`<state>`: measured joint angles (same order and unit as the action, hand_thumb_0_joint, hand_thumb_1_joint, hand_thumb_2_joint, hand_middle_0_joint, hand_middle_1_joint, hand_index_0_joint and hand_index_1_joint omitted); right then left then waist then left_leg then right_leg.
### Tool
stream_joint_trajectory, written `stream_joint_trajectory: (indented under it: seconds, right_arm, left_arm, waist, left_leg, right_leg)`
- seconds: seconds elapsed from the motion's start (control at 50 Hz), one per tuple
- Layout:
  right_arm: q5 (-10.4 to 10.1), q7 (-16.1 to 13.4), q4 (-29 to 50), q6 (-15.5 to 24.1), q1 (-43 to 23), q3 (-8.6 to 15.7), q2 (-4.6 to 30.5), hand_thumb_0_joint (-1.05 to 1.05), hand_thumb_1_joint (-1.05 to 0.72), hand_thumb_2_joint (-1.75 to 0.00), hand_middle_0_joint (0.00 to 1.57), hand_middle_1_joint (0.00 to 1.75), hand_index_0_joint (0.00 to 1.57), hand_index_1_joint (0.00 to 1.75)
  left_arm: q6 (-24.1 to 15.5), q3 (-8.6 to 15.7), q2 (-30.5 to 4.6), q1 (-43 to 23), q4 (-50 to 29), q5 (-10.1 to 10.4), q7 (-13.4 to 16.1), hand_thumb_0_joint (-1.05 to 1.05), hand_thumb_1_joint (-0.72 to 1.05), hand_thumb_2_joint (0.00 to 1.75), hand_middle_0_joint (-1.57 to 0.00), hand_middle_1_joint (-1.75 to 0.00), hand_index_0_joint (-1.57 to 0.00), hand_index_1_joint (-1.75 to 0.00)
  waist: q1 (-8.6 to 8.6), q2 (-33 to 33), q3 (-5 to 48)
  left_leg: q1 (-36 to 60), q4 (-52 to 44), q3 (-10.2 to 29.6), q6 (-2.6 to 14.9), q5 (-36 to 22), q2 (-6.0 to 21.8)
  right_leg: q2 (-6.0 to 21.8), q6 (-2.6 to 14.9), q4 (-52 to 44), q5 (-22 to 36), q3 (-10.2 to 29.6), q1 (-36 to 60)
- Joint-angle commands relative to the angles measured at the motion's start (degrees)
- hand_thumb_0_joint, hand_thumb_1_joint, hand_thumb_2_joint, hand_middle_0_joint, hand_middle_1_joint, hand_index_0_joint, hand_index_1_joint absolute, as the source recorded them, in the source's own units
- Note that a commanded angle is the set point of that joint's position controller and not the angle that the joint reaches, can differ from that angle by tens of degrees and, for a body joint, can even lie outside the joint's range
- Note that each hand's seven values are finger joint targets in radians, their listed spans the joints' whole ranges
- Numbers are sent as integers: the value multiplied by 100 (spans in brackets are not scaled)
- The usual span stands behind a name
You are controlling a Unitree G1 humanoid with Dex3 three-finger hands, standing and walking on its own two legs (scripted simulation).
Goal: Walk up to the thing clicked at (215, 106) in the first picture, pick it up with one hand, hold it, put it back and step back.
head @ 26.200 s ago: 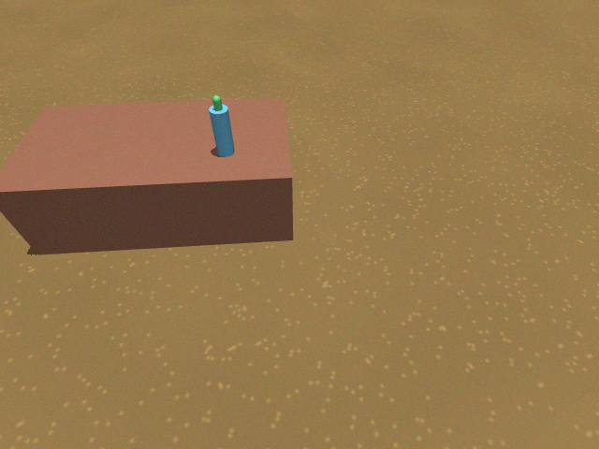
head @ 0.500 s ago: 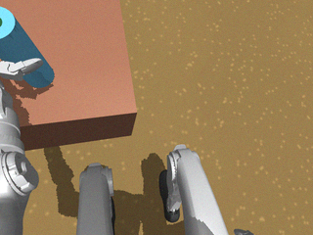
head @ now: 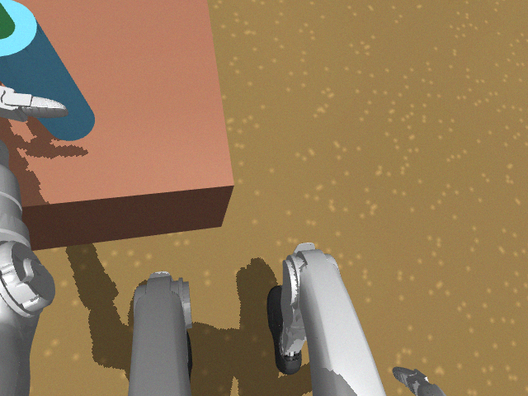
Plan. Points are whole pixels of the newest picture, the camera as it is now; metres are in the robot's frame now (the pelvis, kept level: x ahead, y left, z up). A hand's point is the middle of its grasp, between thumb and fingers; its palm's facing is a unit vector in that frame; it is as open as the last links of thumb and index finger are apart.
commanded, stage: withdraw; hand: left
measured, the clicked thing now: (32, 71) +0.55 +0.22 +0.01
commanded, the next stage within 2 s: rise in 0.20 s
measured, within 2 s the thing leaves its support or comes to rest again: neither
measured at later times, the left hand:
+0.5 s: hand out of the picture +0.55 +0.34 +0.14, palm faces +0.34 -0.91 -0.26, open 17.4 cm
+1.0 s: hand out of the picture +0.42 +0.28 +0.17, palm faces +0.21 -0.90 -0.38, open 16.9 cm
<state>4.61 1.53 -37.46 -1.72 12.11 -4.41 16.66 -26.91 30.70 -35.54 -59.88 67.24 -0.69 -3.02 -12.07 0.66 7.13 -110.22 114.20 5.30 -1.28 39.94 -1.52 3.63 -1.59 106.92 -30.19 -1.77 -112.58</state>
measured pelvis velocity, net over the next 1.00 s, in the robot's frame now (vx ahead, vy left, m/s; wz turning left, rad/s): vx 0.07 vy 0.01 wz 0.00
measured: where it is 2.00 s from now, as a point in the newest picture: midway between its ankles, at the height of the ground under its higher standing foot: (233, 367)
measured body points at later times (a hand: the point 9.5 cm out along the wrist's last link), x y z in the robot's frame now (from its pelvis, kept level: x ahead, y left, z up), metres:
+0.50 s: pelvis +0.02 +0.01 +0.11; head +0.22 +0.05 +0.51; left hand +0.53 +0.39 +0.15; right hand +0.05 -0.27 +0.01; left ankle +0.07 +0.12 -0.43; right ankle +0.12 -0.14 -0.43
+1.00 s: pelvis +0.07 +0.01 +0.24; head +0.16 +0.03 +0.68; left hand +0.40 +0.33 +0.19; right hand +0.12 -0.26 +0.13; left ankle +0.06 +0.12 -0.43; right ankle +0.12 -0.14 -0.43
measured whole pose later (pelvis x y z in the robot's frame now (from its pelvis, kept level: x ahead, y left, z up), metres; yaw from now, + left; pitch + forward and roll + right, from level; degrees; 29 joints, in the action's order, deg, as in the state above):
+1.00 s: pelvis +0.07 +0.01 +0.24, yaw +0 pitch +17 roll -3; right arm -2.8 -2.7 -35.4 -4.4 19.5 -1.3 15.0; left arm 2.1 16.9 -25.8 -21.2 52.4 -2.6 4.1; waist -5.9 0.9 6.4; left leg -49.0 60.6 2.0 -0.5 29.0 2.3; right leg 0.8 -1.7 54.3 -20.3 -1.5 -51.4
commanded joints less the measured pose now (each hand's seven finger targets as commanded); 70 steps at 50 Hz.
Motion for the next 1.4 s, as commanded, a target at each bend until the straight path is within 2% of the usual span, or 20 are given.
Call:
stream_joint_trajectory:
  seconds: [0.0,0.06,0.16,0.3,0.32,0.38,0.48,0.58,0.62,0.66,0.72,0.78,0.86,0.9,0.96,1.02,1.06,1.26,1.34,1.38]
  right_arm:
    - [-68,-127,80,-46,1306,385,1292,0,-90,-90,20,30,20,30]
    - [-138,-186,117,-111,1306,365,1288,0,-91,-90,20,30,20,30]
    - [-231,-305,127,-157,1320,367,1246,0,-89,-90,20,30,20,30]
    - [-319,-355,167,-13,1437,363,1281,0,-81,-88,20,30,20,30]
    - [-325,-323,210,-161,1483,482,1364,0,-86,-90,20,30,20,30]
    - [-417,-312,351,-284,1435,423,1260,0,-87,-90,20,30,20,30]
    - [-459,-333,259,-437,1592,378,1186,0,-89,-90,20,30,20,30]
    - [-423,-364,113,-346,1519,347,1059,0,-89,-90,20,30,20,30]
    - [-420,-359,-5,-330,1584,381,1086,0,-89,-90,20,30,20,30]
    - [-434,-334,163,-330,1665,447,1111,0,-89,-90,20,30,20,30]
    - [-475,-285,227,-241,1623,547,1073,0,-89,-90,20,30,20,30]
    - [-568,-295,378,-181,1514,635,1041,0,-89,-90,20,30,20,30]
    - [-711,-375,576,-146,1293,713,984,0,-89,-90,20,30,20,30]
    - [-774,-468,730,-102,1171,752,922,0,-89,-90,20,30,20,30]
    - [-814,-644,812,-20,1003,698,728,0,-89,-90,20,30,20,30]
    - [-796,-795,930,83,752,596,553,0,-89,-90,20,30,20,30]
    - [-768,-890,1013,152,589,604,513,0,-89,-90,20,30,20,30]
    - [-712,-979,1329,446,-39,575,289,0,-89,-90,20,30,20,30]
    - [-721,-1003,1361,479,-213,562,275,0,-89,-90,20,30,20,30]
    - [-698,-1032,1437,523,-273,532,225,0,-89,-90,20,30,20,30]
  left_arm:
    - [-394,371,-2387,-2830,-1756,145,-49,0,-61,8,-8,-7,-8,-8]
    - [-206,673,-2855,-2806,-1749,185,-81,0,-61,7,-8,-8,-8,-8]
    - [273,548,-3086,-2504,-1370,71,-299,0,-61,8,-6,-8,-7,-7]
    - [704,-34,-2310,-1993,-742,324,-959,0,-53,7,-3,-3,-3,-3]
    - [1041,169,-3512,-1993,-908,-523,-617,0,-46,6,-5,-3,-5,-3]
    - [1352,-169,-2911,-2259,-1021,-455,-239,0,-47,6,-5,-3,-5,-3]
    - [1609,490,-4204,-1847,-1312,-778,276,0,-45,12,-6,-7,-6,-7]
    - [1823,-158,-3047,-1251,-198,-772,542,0,-44,12,-7,-8,-7,-8]
    - [1931,-305,-2856,-856,149,-778,607,0,-45,12,-7,-7,-7,-7]
    - [1940,-125,-3116,-890,-538,-748,667,0,-44,12,-7,-8,-7,-8]
    - [2106,-772,-1889,-167,-395,-611,614,0,-43,13,-7,-8,-7,-8]
    - [2279,-934,-1354,1012,-573,-491,631,0,-44,12,-7,-7,-7,-7]
    - [2492,-1104,-863,2333,-1413,-280,681,0,-46,11,-6,-7,-6,-7]
    - [2536,-1202,-866,2138,-2399,-196,773,0,-41,14,-7,-8,-7,-8]
    - [2567,-1009,-921,2797,-3668,-66,1032,0,-40,14,-7,-8,-7,-8]
    - [2674,-1396,-169,3781,-3775,-7,1159,0,-42,13,-6,-7,-6,-7]
    - [2646,-1465,-136,3569,-4420,27,1220,0,-42,13,-7,-7,-7,-8]
    - [3152,-2839,1846,7066,-5470,296,1170,0,-44,12,-7,-7,-7,-7]
    - [3234,-2722,1473,7095,-6571,294,1189,0,-42,13,-7,-8,-7,-8]
    - [3307,-2840,1677,7537,-6464,277,1172,0,-45,11,-6,-7,-6,-7]
  waist:
    - [98,1684,4581]
    - [117,1534,4605]
    - [43,1308,4165]
    - [-94,1174,3304]
    - [276,1573,3937]
    - [120,1444,3714]
    - [457,1685,3839]
    - [202,1539,2638]
    - [255,1439,2236]
    - [457,1612,2754]
    - [346,1360,2420]
    - [558,833,2351]
    - [747,501,2358]
    - [749,643,2598]
    - [974,957,2347]
    - [879,690,1311]
    - [888,883,1335]
    - [1037,7,674]
    - [1070,-192,509]
    - [1007,-369,380]
  left_leg:
    - [2767,-1752,-254,166,-1322,31]
    - [2685,-1875,-275,224,-1214,25]
    - [2751,-2302,-298,280,-1003,84]
    - [3344,-2726,-96,217,-1506,229]
    - [4268,-3206,-127,166,-1751,195]
    - [4745,-3596,28,108,-1705,277]
    - [5421,-4145,-1,87,-2299,291]
    - [5923,-4679,-36,56,-2418,349]
    - [5992,-4899,-103,50,-2405,359]
    - [6516,-5020,-195,23,-2936,349]
    - [6898,-5330,-155,-37,-3151,387]
    - [6829,-5646,-200,-10,-3202,376]
    - [7164,-6092,-190,-15,-3265,372]
    - [7420,-6290,-252,-11,-3251,331]
    - [7731,-6633,-368,-10,-3204,278]
    - [7590,-6942,-440,64,-2832,234]
    - [7804,-7039,-481,76,-2697,231]
    - [8102,-7346,-548,124,-2693,207]
    - [8090,-7349,-592,176,-2681,177]
    - [8056,-7302,-613,209,-2726,169]
  right_leg:
    - [-120,384,-1035,746,-99,2989]
    - [-127,353,-1259,688,-44,3345]
    - [-177,324,-1868,527,54,3773]
    - [-225,383,-2245,883,-142,3578]
    - [-234,454,-2566,992,-95,3983]
    - [-305,420,-2871,962,-153,4094]
    - [-341,392,-3348,1331,-131,5041]
    - [-382,410,-4075,1291,-190,4995]
    - [-371,416,-4366,1333,-180,5233]
    - [-371,430,-4540,1659,-151,5707]
    - [-411,442,-4818,1778,-268,5874]
    - [-421,415,-5109,2037,-280,6687]
    - [-453,371,-5447,2156,-271,7336]
    - [-434,368,-5619,2256,-221,7753]
    - [-430,373,-5924,2220,-160,8137]
    - [-434,358,-6220,1976,-105,8191]
    - [-416,343,-6325,1890,-77,8302]
    - [-434,239,-6710,1940,-236,8844]
    - [-401,178,-6782,1979,-204,8919]
    - [-388,148,-6789,2050,-178,8915]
